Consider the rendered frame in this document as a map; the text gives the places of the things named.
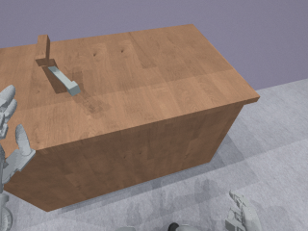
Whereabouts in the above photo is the right robot hand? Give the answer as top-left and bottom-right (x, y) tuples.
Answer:
(225, 190), (264, 231)

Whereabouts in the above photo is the counter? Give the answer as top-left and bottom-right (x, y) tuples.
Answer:
(0, 24), (260, 213)

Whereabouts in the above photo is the robot left forearm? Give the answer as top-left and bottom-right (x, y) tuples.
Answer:
(0, 193), (13, 231)

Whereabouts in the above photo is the tap lever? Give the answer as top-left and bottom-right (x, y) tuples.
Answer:
(48, 66), (81, 96)

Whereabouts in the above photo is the left robot hand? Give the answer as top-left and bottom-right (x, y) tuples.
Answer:
(0, 85), (36, 193)

